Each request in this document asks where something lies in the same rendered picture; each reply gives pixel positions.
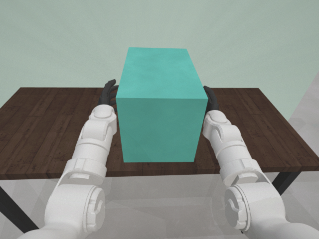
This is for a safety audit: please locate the right robot hand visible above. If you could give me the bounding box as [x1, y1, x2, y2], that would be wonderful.
[203, 86, 219, 119]

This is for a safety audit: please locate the carton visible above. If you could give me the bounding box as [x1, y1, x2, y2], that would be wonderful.
[116, 47, 208, 162]

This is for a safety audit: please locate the robot left upper arm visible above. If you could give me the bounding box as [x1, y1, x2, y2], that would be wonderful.
[17, 184, 105, 239]

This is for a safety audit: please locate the robot left forearm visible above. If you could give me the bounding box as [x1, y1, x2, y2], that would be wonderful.
[44, 105, 117, 221]

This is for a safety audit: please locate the robot right forearm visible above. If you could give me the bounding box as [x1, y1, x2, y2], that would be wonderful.
[202, 110, 286, 214]

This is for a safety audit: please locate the robot right upper arm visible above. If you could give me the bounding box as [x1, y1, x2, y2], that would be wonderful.
[224, 182, 319, 239]

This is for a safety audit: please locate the left robot hand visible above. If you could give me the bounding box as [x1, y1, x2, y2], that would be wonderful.
[97, 79, 119, 112]

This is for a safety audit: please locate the table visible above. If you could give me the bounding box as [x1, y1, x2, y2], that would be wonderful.
[0, 87, 319, 234]

